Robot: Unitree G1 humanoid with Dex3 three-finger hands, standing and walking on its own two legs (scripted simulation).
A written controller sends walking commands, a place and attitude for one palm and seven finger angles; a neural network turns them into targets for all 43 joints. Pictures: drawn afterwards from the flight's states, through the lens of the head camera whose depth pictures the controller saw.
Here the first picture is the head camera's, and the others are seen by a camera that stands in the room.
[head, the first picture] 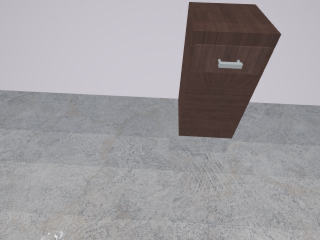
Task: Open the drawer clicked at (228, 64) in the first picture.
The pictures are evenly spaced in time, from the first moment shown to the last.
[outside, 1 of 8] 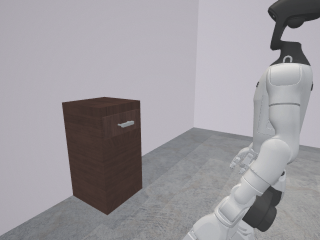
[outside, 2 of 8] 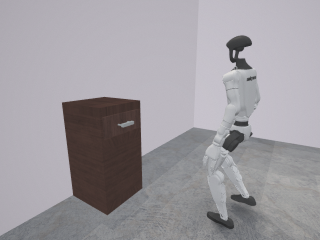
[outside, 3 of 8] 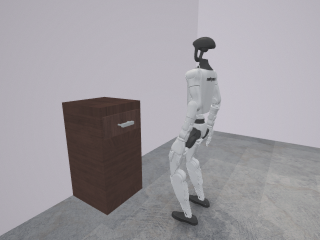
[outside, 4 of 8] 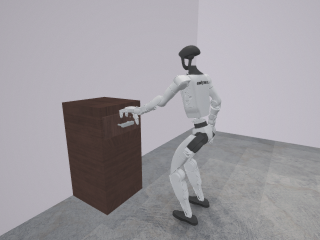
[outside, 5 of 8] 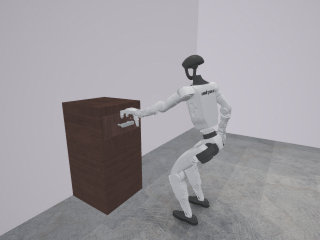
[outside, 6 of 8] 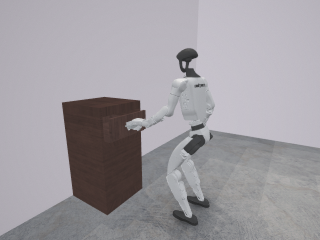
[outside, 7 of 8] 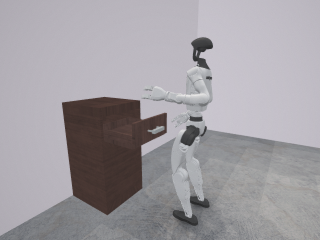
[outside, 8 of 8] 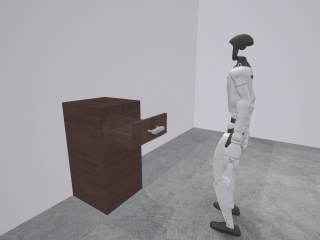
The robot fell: no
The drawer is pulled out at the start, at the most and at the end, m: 0.00 0.30 0.28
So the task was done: yes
